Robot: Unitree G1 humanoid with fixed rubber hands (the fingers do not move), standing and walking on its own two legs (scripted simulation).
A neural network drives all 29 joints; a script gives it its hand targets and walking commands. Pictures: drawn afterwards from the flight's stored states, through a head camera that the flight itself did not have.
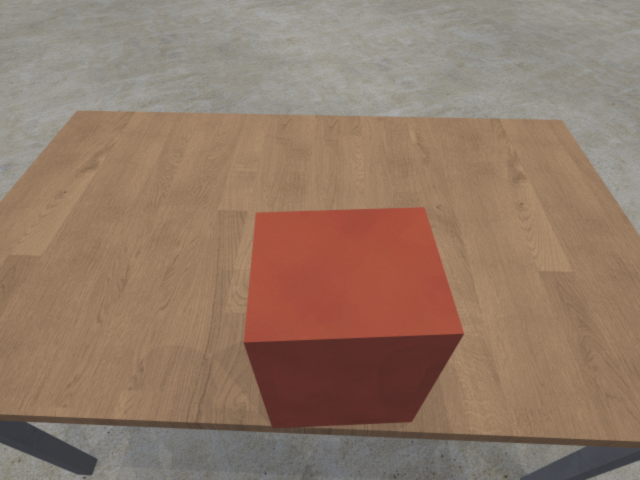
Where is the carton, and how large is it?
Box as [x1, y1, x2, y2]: [244, 207, 463, 427]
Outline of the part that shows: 424,207 256,212 244,344 272,427 402,422 412,420 463,334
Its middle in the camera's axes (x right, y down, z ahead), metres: +0.03 +0.12 +0.49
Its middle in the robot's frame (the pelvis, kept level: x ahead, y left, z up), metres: +0.29 -0.02 +0.03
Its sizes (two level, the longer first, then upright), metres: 0.195 0.160 0.264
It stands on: a table, 0.67 m high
